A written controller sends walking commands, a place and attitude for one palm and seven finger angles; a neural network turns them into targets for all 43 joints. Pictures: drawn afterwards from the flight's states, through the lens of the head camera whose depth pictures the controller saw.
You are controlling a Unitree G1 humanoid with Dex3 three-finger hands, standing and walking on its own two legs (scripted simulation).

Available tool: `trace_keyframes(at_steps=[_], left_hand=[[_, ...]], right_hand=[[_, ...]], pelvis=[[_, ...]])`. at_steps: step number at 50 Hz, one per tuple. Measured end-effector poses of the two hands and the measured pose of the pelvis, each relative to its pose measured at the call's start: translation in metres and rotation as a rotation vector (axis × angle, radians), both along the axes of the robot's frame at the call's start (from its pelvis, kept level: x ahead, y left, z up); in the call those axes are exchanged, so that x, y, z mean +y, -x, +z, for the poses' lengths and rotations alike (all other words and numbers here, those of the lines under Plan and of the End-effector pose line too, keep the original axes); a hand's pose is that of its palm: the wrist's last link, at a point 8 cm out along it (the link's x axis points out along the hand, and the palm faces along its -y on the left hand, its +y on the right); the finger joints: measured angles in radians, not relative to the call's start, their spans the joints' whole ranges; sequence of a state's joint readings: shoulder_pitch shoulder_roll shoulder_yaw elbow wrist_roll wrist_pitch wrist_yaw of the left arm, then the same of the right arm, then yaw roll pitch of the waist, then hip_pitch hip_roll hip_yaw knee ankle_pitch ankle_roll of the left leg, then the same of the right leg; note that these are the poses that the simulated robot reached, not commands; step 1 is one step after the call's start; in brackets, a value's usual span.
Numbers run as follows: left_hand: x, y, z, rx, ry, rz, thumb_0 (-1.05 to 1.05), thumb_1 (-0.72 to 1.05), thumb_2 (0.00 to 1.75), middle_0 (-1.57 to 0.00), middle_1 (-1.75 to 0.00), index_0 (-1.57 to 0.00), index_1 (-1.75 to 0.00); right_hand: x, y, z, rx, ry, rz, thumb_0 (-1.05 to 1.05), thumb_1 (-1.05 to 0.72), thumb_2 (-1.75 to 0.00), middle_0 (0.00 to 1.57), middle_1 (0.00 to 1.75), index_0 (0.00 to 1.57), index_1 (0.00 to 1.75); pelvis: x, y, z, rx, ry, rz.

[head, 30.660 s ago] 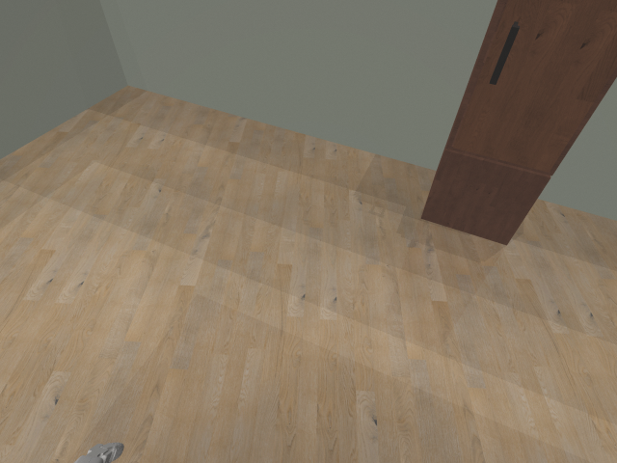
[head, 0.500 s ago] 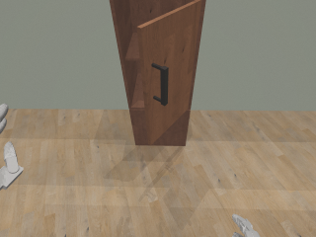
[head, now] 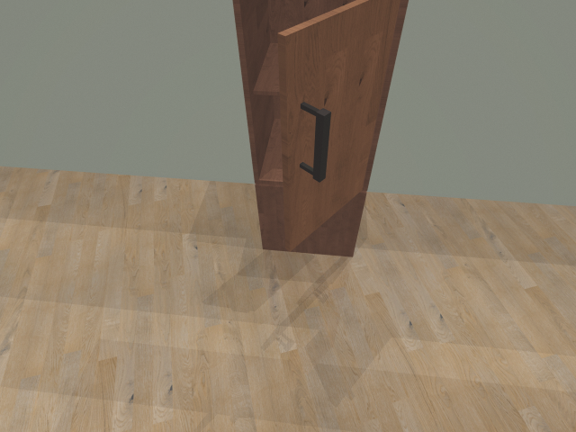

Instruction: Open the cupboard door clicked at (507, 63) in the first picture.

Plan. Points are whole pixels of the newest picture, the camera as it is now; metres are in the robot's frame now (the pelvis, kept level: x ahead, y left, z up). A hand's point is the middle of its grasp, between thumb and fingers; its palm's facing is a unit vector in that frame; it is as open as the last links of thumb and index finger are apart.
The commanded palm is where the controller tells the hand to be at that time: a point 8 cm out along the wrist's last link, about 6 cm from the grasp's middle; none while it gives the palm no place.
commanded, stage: let the arm hang, fingers relaxed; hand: left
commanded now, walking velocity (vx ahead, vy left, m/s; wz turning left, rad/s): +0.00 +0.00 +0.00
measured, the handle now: (313, 143) +0.65 -0.02 +0.03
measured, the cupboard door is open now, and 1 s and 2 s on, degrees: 52 52 52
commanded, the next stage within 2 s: look to check the result in 0.62 s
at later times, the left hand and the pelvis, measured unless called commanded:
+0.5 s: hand out of the picture -0.01 +0.19 -0.17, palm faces +0.02 -0.98 -0.20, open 7.4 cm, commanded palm none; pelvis -0.01 +0.02 +0.01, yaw -2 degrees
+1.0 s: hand out of the picture +0.03 +0.21 -0.16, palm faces +0.01 -0.98 -0.21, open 7.4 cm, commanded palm none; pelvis +0.02 +0.04 +0.01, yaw -2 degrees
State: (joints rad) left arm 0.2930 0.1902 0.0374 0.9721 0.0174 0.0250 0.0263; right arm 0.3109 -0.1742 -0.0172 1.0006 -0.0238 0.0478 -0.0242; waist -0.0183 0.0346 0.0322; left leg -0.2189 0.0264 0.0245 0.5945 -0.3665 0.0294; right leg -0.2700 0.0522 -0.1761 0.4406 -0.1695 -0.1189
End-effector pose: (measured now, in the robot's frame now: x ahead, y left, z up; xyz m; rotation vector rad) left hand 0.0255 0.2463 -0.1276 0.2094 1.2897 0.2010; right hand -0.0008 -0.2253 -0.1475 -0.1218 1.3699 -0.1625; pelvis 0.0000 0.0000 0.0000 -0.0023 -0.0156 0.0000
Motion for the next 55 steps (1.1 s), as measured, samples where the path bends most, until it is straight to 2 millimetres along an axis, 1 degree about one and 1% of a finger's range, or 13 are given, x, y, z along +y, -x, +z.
trace_keyframes(at_steps=[3, 7, 12, 19, 27, 33, 39, 45, 55], left_hand=[[0.005, 0.011, -0.002, 0.038, -0.001, 0.019, -0.01, 0.94, 0.90, -0.20, -0.30, -0.20, -0.30], [0.003, 0.020, 0.000, 0.064, 0.015, 0.031, 0.00, 0.92, 0.90, -0.20, -0.30, -0.20, -0.30], [-0.002, 0.026, -0.001, 0.080, 0.037, 0.027, 0.01, 0.91, 0.90, -0.20, -0.30, -0.20, -0.30], [-0.007, 0.031, -0.006, 0.097, 0.062, 0.015, 0.01, 0.91, 0.90, -0.20, -0.30, -0.20, -0.30], [-0.005, 0.037, -0.009, 0.120, 0.078, 0.017, 0.01, 0.91, 0.90, -0.20, -0.30, -0.20, -0.30], [-0.002, 0.038, -0.010, 0.137, 0.085, 0.023, 0.01, 0.91, 0.90, -0.20, -0.30, -0.20, -0.30], [0.003, 0.031, -0.008, 0.140, 0.080, 0.024, 0.01, 0.91, 0.90, -0.20, -0.30, -0.20, -0.30], [0.010, 0.016, -0.007, 0.124, 0.068, 0.015, 0.01, 0.90, 0.90, -0.20, -0.30, -0.20, -0.30], [0.019, -0.017, -0.004, 0.074, 0.049, -0.007, 0.01, 0.90, 0.90, -0.20, -0.30, -0.20, -0.30]], right_hand=[[0.007, 0.020, 0.000, 0.054, -0.003, 0.002, 0.01, -0.92, -0.90, 0.20, 0.30, 0.20, 0.30], [0.019, 0.044, 0.002, 0.111, -0.023, 0.000, 0.01, -0.92, -0.90, 0.20, 0.30, 0.20, 0.30], [0.034, 0.064, 0.001, 0.144, -0.049, -0.018, 0.01, -0.91, -0.90, 0.20, 0.30, 0.20, 0.30], [0.051, 0.076, 0.002, 0.151, -0.066, -0.045, 0.00, -0.91, -0.90, 0.20, 0.30, 0.20, 0.30], [0.063, 0.080, 0.003, 0.161, -0.068, -0.060, 0.00, -0.91, -0.90, 0.20, 0.30, 0.20, 0.30], [0.066, 0.074, 0.004, 0.163, -0.060, -0.060, 0.00, -0.91, -0.90, 0.20, 0.30, 0.20, 0.30], [0.065, 0.057, 0.003, 0.141, -0.050, -0.050, 0.00, -0.91, -0.90, 0.20, 0.30, 0.20, 0.30], [0.061, 0.032, 0.002, 0.100, -0.036, -0.035, 0.00, -0.91, -0.90, 0.20, 0.30, 0.20, 0.30], [0.047, -0.005, 0.003, 0.045, -0.006, -0.007, 0.00, -0.91, -0.90, 0.20, 0.30, 0.20, 0.30]], pelvis=[[0.002, 0.003, 0.001, -0.001, 0.005, 0.003], [0.007, 0.006, 0.006, -0.005, -0.003, -0.010], [0.013, 0.009, 0.008, -0.015, -0.010, -0.017], [0.018, 0.011, 0.008, -0.017, -0.012, -0.029], [0.025, 0.010, 0.007, -0.006, -0.010, -0.035], [0.031, 0.004, 0.007, 0.001, -0.009, -0.035], [0.036, -0.004, 0.008, 0.000, -0.008, -0.034], [0.038, -0.011, 0.008, -0.003, -0.007, -0.033], [0.039, -0.022, 0.008, -0.006, -0.004, -0.029]])
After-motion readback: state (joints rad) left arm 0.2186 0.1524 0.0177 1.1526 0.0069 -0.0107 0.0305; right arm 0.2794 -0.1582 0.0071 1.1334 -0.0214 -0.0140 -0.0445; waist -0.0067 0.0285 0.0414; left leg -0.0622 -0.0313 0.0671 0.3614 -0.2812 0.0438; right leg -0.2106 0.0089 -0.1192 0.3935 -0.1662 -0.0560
